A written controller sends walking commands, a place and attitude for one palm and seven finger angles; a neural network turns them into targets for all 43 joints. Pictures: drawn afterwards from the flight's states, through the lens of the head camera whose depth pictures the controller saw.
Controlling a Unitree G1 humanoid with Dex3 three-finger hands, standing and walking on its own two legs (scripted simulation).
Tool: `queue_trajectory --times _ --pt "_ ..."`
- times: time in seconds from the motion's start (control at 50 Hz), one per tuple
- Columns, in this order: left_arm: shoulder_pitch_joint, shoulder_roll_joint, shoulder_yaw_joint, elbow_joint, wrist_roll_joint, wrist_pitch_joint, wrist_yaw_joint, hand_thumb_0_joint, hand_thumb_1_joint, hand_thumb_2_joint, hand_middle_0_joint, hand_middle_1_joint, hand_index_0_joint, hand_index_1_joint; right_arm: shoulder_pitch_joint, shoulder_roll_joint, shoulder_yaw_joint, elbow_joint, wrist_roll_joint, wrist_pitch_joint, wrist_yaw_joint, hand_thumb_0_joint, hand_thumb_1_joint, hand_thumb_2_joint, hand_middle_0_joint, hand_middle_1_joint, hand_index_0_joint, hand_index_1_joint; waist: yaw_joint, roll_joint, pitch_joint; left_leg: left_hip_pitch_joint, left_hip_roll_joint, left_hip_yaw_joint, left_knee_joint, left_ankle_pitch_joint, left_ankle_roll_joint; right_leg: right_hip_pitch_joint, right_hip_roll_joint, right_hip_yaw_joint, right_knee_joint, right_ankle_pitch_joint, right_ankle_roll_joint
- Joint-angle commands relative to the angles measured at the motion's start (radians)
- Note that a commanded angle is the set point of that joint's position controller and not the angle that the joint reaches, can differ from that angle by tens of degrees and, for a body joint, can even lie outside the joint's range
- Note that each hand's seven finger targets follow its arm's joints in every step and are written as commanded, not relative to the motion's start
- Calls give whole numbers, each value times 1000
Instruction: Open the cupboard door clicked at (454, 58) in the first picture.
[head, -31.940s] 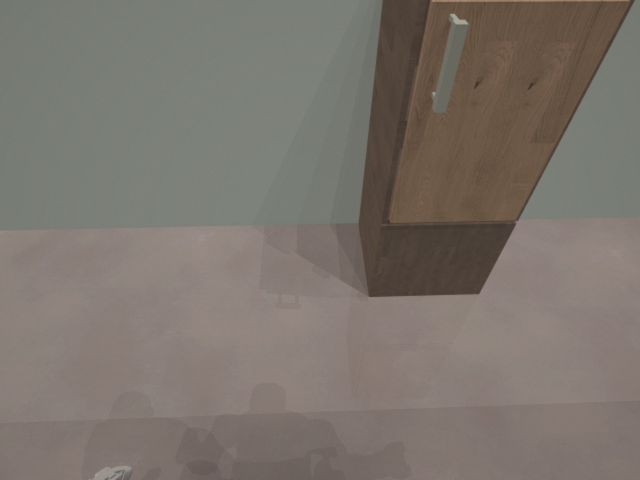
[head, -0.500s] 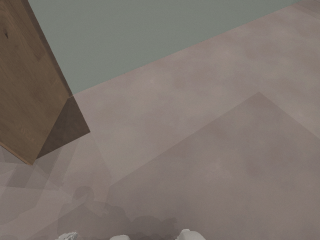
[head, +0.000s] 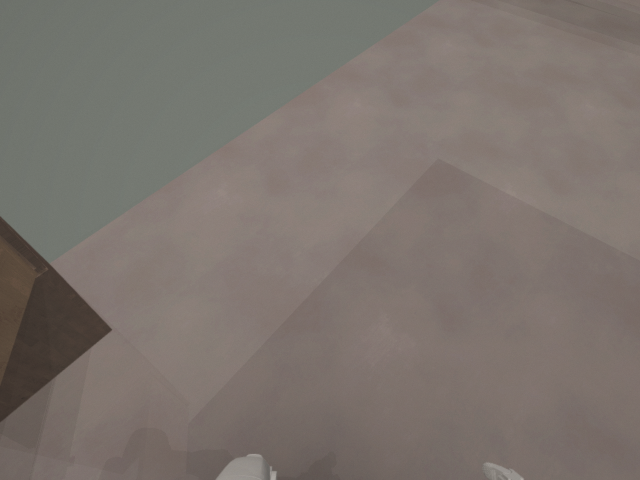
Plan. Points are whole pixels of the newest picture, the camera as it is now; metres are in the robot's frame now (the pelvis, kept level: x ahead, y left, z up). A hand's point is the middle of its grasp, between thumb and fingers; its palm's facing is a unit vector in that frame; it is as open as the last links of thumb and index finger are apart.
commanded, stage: walk to a spot facing it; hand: left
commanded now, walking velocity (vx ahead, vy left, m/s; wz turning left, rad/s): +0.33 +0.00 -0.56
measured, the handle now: out of the picture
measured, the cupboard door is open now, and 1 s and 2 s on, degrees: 48 48 48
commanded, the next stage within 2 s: turn to face it in 1.20 s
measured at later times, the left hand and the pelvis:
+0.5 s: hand (280, 318) +0.38 +0.10 -0.17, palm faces -0.30 -0.93 -0.24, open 7.4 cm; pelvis +0.17 -0.05 -0.03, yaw -15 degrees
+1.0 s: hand (319, 253) +0.52 +0.04 -0.17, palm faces -0.37 -0.91 -0.17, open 7.4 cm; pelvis +0.40 -0.11 +0.00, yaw -23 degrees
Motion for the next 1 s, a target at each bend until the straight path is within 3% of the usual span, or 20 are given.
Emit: queue_trajectory --times 0.0,0.02,0.04,0.06,0.1,0.2,0.3,0.36,0.38,0.4,0.42,0.44,0.52,0.68,0.72,0.76,0.78,0.84,0.9,0.98 --pt "-79 187 62 -82 -2 -30 7 0 900 900 -200 -300 -200 -300 110 -115 -31 -30 -1 -51 -24 0 -900 -900 200 300 200 300 -80 -63 -63 367 -22 35 -307 106 9 -232 -139 203 -78 -155 -101" --pt "-86 123 48 -99 -6 -29 -1 0 900 900 -200 -300 -200 -300 212 -185 -46 0 -9 -58 -41 0 -900 -900 200 300 200 300 -128 121 -93 544 106 -123 -407 -45 49 -398 -46 119 103 -204 -51" --pt "-94 66 33 -125 -13 -30 -9 0 900 900 -200 -300 -200 -300 339 -295 -70 18 -30 -65 -47 0 -900 -900 200 300 200 300 -175 415 -153 619 411 -508 -546 -240 158 -547 66 -80 482 -343 15" --pt "-170 102 43 -159 -7 -32 -13 0 900 900 -200 -300 -200 -300 351 -306 -65 20 -31 -62 -55 0 -900 -900 200 300 200 300 -173 283 -103 526 518 -618 -639 -317 239 -586 -29 -45 632 -306 19" --pt "-191 91 53 -153 11 -41 -30 0 900 900 -200 -300 -200 -300 261 -238 -45 -15 -35 -74 -47 0 -900 -900 200 300 200 300 -115 83 -14 352 430 -476 -634 -190 241 -566 -96 -63 733 -177 25" --pt "-183 30 24 -120 7 -18 -55 0 900 900 -200 -300 -200 -300 251 -151 -13 30 -25 -91 -50 0 -900 -900 200 300 200 300 -66 220 -54 416 255 -1 -531 433 141 -478 -116 -170 523 -3 47" --pt "-243 39 17 -124 4 -12 -56 0 900 900 -200 -300 -200 -300 273 -178 -19 56 -31 -78 -38 0 -900 -900 200 300 200 300 -71 204 -53 351 275 90 -511 401 136 -264 -74 -255 257 20 23" --pt "-59 97 37 -62 8 -18 -44 0 900 900 -200 -300 -200 -300 220 -186 -14 57 -25 -67 -34 0 -900 -900 200 300 200 300 45 111 -96 211 243 149 -253 496 100 88 -13 -282 131 38 -25" --pt "122 171 59 -7 13 -31 -31 0 900 900 -200 -300 -200 -300 175 -159 -5 40 -11 -70 -27 0 -900 -900 200 300 200 300 137 -23 -174 31 171 209 26 456 60 362 -103 -137 57 -68 -82" --pt "274 307 95 25 13 -42 -10 0 900 900 -200 -300 -200 -300 141 -78 14 -13 14 -75 -20 0 -900 -900 200 300 200 300 183 -337 -274 -265 0 201 421 -186 8 532 -428 411 -132 -101 -214" --pt "235 315 93 25 -13 -38 6 0 900 900 -200 -300 -200 -300 83 -118 5 -25 11 -76 -25 0 -900 -900 200 300 200 300 160 -248 -234 -342 46 0 559 -211 34 456 -459 488 -216 -90 -238" --pt "138 273 82 4 -19 -32 16 0 900 900 -200 -300 -200 -300 66 -117 -4 -19 8 -72 -22 0 -900 -900 200 300 200 300 113 -101 -110 -357 100 -31 557 -115 38 334 -453 416 -245 -159 -250" --pt "-89 140 37 -59 1 -54 24 0 900 900 -200 -300 -200 -300 159 -77 -3 59 -15 -38 -20 0 -900 -900 200 300 200 300 -44 -114 -49 -83 132 -20 307 14 8 -79 -310 96 -270 7 -172" --pt "-2 137 47 27 -8 -75 11 0 900 900 -200 -300 -200 -300 95 -30 -3 51 -14 -68 -2 0 -900 -900 200 300 200 300 -31 -42 -64 88 29 77 -217 208 11 24 -218 22 -190 98 -134" --pt "-17 113 40 26 -13 -73 11 0 900 900 -200 -300 -200 -300 194 -83 -15 90 -17 -84 -13 0 -900 -900 200 300 200 300 -85 44 -98 315 42 52 -327 215 37 -79 -165 -28 -25 128 -90" --pt "-8 27 14 -10 -16 -77 4 0 900 900 -200 -300 -200 -300 427 -243 -52 138 -39 -86 -31 0 -900 -900 200 300 200 300 -167 390 -214 608 430 -474 -518 94 233 -407 15 -201 547 -263 -4" --pt "-77 47 17 -37 -6 -79 5 0 900 900 -200 -300 -200 -300 427 -231 -49 133 -38 -73 -36 0 -900 -900 200 300 200 300 -169 259 -151 575 478 -533 -547 70 294 -495 -37 -110 706 -272 -11" --pt "-145 40 24 -29 5 -72 -8 0 900 900 -200 -300 -200 -300 289 -113 -19 116 -30 -91 -39 0 -900 -900 200 300 200 300 -97 180 16 342 375 -298 -577 194 222 -530 -141 -82 734 -89 13" --pt "-121 2 11 -21 2 -50 -23 0 900 900 -200 -300 -200 -300 258 -118 -18 128 -28 -100 -40 0 -900 -900 200 300 200 300 -63 190 -59 336 281 -48 -555 385 169 -361 -137 -152 445 -54 31" --pt "-88 -5 11 5 6 -48 -30 0 900 900 -200 -300 -200 -300 230 -143 -31 137 -25 -78 -27 0 -900 -900 200 300 200 300 -46 145 -84 276 242 41 -512 198 153 -145 -73 -265 191 28 30"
